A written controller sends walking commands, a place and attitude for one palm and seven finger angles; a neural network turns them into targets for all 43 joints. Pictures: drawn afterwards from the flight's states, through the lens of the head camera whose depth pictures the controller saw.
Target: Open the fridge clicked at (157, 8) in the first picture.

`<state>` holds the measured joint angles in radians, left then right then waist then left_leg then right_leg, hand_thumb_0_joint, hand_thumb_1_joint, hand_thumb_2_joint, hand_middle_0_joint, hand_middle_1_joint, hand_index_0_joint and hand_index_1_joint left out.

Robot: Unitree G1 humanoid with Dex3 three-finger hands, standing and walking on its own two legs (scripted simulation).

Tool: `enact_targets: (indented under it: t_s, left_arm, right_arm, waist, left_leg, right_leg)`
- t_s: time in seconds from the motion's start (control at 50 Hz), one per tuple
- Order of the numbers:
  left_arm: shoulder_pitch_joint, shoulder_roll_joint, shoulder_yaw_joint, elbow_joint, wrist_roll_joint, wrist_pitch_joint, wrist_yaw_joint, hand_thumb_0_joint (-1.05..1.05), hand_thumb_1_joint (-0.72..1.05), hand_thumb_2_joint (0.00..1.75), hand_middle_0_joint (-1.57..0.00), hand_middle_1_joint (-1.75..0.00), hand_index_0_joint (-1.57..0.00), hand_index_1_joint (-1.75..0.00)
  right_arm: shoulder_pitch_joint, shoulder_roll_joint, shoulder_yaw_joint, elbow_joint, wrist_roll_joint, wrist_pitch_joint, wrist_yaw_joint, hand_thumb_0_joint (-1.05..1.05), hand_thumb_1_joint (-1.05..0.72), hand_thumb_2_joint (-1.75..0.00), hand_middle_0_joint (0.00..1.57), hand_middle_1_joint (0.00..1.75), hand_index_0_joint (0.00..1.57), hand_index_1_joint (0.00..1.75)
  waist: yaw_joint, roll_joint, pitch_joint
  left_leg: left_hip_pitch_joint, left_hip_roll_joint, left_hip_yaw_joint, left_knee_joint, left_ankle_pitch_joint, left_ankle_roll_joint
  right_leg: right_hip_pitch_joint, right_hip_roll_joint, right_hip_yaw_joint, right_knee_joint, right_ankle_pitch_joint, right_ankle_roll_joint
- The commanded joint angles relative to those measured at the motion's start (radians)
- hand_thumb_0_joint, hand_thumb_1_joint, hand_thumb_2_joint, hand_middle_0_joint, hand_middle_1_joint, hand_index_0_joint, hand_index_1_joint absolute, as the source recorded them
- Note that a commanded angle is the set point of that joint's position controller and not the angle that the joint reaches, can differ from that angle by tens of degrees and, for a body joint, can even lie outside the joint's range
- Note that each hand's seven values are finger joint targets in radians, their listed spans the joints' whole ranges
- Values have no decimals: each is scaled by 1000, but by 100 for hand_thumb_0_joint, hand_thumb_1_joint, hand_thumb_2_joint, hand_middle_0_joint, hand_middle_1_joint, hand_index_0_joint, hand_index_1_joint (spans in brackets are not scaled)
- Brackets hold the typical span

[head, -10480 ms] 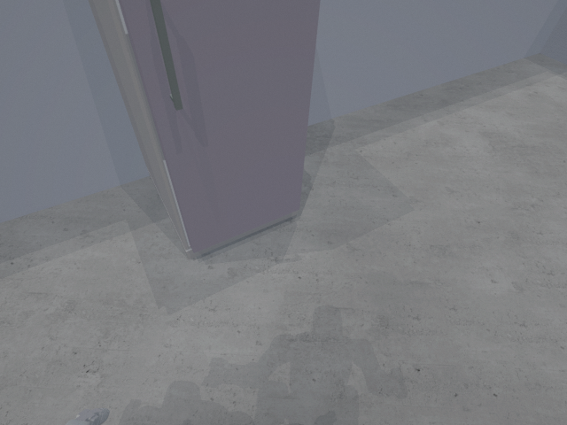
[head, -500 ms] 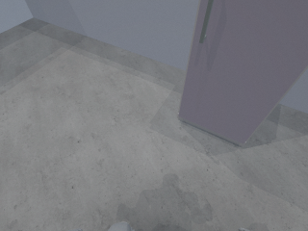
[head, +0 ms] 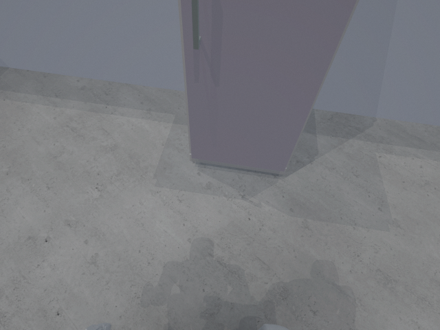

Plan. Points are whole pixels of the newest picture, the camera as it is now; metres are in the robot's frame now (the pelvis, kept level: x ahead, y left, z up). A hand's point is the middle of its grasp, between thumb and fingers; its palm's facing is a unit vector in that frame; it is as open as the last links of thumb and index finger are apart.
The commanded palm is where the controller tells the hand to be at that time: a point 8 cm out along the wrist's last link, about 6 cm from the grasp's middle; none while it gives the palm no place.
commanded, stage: turn to face it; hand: left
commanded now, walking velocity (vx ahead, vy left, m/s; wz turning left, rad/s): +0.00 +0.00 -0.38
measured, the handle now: out of the picture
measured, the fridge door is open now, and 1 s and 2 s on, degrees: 0 0 0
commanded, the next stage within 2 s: take the last steps up to it in 0.30 s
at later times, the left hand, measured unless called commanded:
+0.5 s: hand out of the picture +0.13 +0.17 -0.19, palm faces -0.14 -0.97 -0.18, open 7.3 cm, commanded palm none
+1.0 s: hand (185, 268) +0.26 +0.08 -0.17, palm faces -0.23 -0.96 -0.18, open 7.3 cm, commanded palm none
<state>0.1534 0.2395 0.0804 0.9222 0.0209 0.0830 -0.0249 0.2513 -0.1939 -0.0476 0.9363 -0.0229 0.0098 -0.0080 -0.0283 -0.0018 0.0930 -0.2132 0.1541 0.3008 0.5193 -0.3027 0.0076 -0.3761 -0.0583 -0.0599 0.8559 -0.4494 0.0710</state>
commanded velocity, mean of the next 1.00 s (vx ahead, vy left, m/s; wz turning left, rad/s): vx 0.19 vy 0.03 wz -0.11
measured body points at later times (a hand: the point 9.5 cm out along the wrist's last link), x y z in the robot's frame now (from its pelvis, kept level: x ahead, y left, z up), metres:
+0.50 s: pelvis +0.03 +0.00 -0.01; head +0.06 +0.01 +0.44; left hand +0.14 +0.22 -0.17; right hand +0.05 -0.26 -0.15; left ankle +0.05 +0.09 -0.74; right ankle -0.02 -0.13 -0.74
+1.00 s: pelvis +0.14 -0.06 -0.01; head +0.15 -0.07 +0.44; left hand +0.27 +0.14 -0.15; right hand -0.03 -0.22 -0.17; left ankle +0.06 +0.08 -0.70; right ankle +0.14 -0.16 -0.74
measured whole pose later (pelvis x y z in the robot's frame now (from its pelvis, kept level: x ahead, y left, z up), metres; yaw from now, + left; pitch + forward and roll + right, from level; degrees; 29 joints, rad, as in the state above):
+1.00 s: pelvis +0.14 -0.06 -0.01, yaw -12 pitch -1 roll +0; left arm 0.15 0.13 0.04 1.03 0.03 -0.06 0.00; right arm 0.49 -0.13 -0.03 1.18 -0.01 -0.01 0.00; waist -0.05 0.04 0.05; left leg -0.20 0.07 0.10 0.85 -0.49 0.00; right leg -0.30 -0.05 -0.15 0.59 -0.26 -0.03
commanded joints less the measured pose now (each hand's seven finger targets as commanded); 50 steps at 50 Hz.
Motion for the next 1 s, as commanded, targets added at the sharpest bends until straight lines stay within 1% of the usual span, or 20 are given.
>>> enact_targets:
  t_s: [0.0, 0.02, 0.04, 0.06, 0.08, 0.1, 0.18, 0.34, 0.42, 0.46, 0.48, 0.5, 0.54, 0.6, 0.8, 0.88, 0.9, 0.92, 0.94, 0.98]
  left_arm:
    - [2, 46, 5, -80, -1, -57, 6, 0, 90, 90, -20, -30, -20, -30]
    - [61, 73, 10, -63, 0, -68, 11, 0, 90, 90, -20, -30, -20, -30]
    - [128, 179, 25, -41, 10, -83, 25, 0, 90, 90, -20, -30, -20, -30]
    - [172, 259, 38, -25, -1, -86, 39, 0, 90, 90, -20, -30, -20, -30]
    - [183, 245, 39, -19, -8, -79, 48, 0, 90, 90, -20, -30, -20, -30]
    - [137, 220, 42, -18, -5, -77, 56, 0, 90, 90, -20, -30, -20, -30]
    - [12, 142, 11, -47, -3, -81, 50, 0, 90, 90, -20, -30, -20, -30]
    - [21, 157, 18, -28, 5, -74, 48, 0, 90, 90, -20, -30, -20, -30]
    - [9, 114, 9, -15, -9, -69, 48, 0, 90, 90, -20, -30, -20, -30]
    - [72, 7, -10, -26, -10, -65, 35, 0, 90, 90, -20, -30, -20, -30]
    - [18, 38, -7, -29, 4, -61, 36, 0, 90, 90, -20, -30, -20, -30]
    - [-18, 58, -2, -27, 11, -67, 29, 0, 90, 90, -20, -30, -20, -30]
    - [4, 38, -3, 3, 13, -81, 11, 0, 90, 90, -20, -30, -20, -30]
    - [37, 5, -14, 34, 8, -87, 4, 0, 90, 90, -20, -30, -20, -30]
    - [-83, -47, -32, 26, 6, -104, 6, 0, 90, 90, -20, -30, -20, -30]
    - [98, -21, -16, 99, 9, -126, 13, 0, 90, 90, -20, -30, -20, -30]
    - [226, 48, -2, 138, 13, -141, 23, 0, 90, 90, -20, -30, -20, -30]
    - [377, 164, 28, 179, 12, -151, 37, 0, 90, 90, -20, -30, -20, -30]
    - [416, 186, 29, 191, -7, -150, 42, 0, 90, 90, -20, -30, -20, -30]
    - [262, 88, 7, 162, -5, -147, 47, 0, 90, 90, -20, -30, -20, -30]
  right_arm:
    - [56, -215, -68, -31, 1, -12, -5, 0, -90, -90, 20, 30, 20, 30]
    - [55, -206, -64, -34, 5, -10, -2, 0, -90, -90, 20, 30, 20, 30]
    - [72, -142, -49, -52, 14, -5, 4, 0, -90, -90, 20, 30, 20, 30]
    - [6, -89, -25, -102, 13, 6, 3, 0, -90, -90, 20, 30, 20, 30]
    - [-45, -102, -25, -110, 14, 21, -12, 0, -90, -90, 20, 30, 20, 30]
    - [-59, -102, -23, -103, 11, 25, -15, 0, -90, -90, 20, 30, 20, 30]
    - [9, -108, -26, -30, 3, 27, -10, 0, -90, -90, 20, 30, 20, 30]
    - [-31, -88, -16, -37, 11, 13, -12, 0, -90, -90, 20, 30, 20, 30]
    - [102, -93, -7, 9, 9, -11, -19, 0, -90, -90, 20, 30, 20, 30]
    - [153, -239, -31, 11, -13, -23, -16, 0, -90, -90, 20, 30, 20, 30]
    - [173, -234, -34, 19, -15, -27, -23, 0, -90, -90, 20, 30, 20, 30]
    - [159, -209, -25, 17, -13, -30, -25, 0, -90, -90, 20, 30, 20, 30]
    - [108, -145, -9, 15, -10, -45, -21, 0, -90, -90, 20, 30, 20, 30]
    - [147, -113, -7, 46, -1, -63, -22, 0, -90, -90, 20, 30, 20, 30]
    - [279, -93, -16, 152, -7, -64, -16, 0, -90, -90, 20, 30, 20, 30]
    - [246, -73, -11, 170, 3, -62, -15, 0, -90, -90, 20, 30, 20, 30]
    - [242, -50, -7, 162, 14, -68, -7, 0, -90, -90, 20, 30, 20, 30]
    - [227, 15, 7, 124, 20, -76, 0, 0, -90, -90, 20, 30, 20, 30]
    - [158, -41, -2, 97, 14, -63, 0, 0, -90, -90, 20, 30, 20, 30]
    - [84, -25, -17, 98, 7, -53, 6, 0, -90, -90, 20, 30, 20, 30]
  waist:
    - [0, 196, -164]
    - [36, 139, -183]
    - [69, -128, -220]
    - [91, -292, -207]
    - [108, -208, -189]
    - [88, -255, -159]
    - [21, -154, -122]
    - [35, -162, -108]
    - [-18, -79, -155]
    - [-17, 315, -145]
    - [-55, 345, -96]
    - [-45, 263, -37]
    - [-6, 137, 6]
    - [-3, 132, -26]
    - [-39, 153, 10]
    - [59, 68, -59]
    - [117, -42, -133]
    - [158, -288, -195]
    - [173, -244, -182]
    - [112, -121, -15]
  left_leg:
    - [131, 222, -131, -20, 527, 61]
    - [63, 195, -89, 79, 457, 9]
    - [-176, 115, -45, 270, 159, -56]
    - [-371, -4, -108, 464, -345, -98]
    - [-376, -8, -235, 555, -347, -85]
    - [-413, -9, -255, 605, -308, -84]
    - [-328, -25, -251, 569, -126, -104]
    - [-212, -79, -228, 281, -115, -89]
    - [66, -87, -219, -76, 125, -66]
    - [174, 241, -607, -259, -25, 93]
    - [125, 287, -723, -357, -192, 124]
    - [72, 275, -720, -369, -250, 144]
    - [52, 182, -553, -370, -177, 125]
    - [125, 130, -404, -343, 51, 119]
    - [134, 148, -331, -290, 242, 151]
    - [29, 71, -239, -80, 270, 81]
    - [-125, 20, -186, 110, 223, 43]
    - [-389, -102, -113, 397, -179, -10]
    - [-432, -86, -225, 577, -307, -2]
    - [-475, -19, -292, 684, -128, 1]
  right_leg:
    - [97, 41, -53, -293, 133, -45]
    - [228, 24, -38, -443, 278, -58]
    - [450, -170, 192, -508, 528, -125]
    - [448, -372, 415, -494, 878, -240]
    - [374, -353, 367, -480, 882, -284]
    - [362, -309, 362, -475, 851, -282]
    - [267, -182, 190, -468, 790, -229]
    - [228, -165, 263, -474, 665, -256]
    - [142, -88, 240, -376, 439, -163]
    - [-109, 99, 39, -82, -109, -70]
    - [-178, 94, 74, 110, -165, -60]
    - [-219, 54, 105, 218, -116, -70]
    - [-231, 21, 92, 271, 24, -71]
    - [-212, 3, 47, 206, 100, -56]
    - [-95, -8, -52, -148, 94, -47]
    - [244, 34, -88, -395, 247, -74]
    - [480, -88, 56, -448, 211, -122]
    - [671, -367, 430, -543, 219, -238]
    - [576, -435, 542, -630, 151, -279]
    - [343, -373, 423, -681, -13, -252]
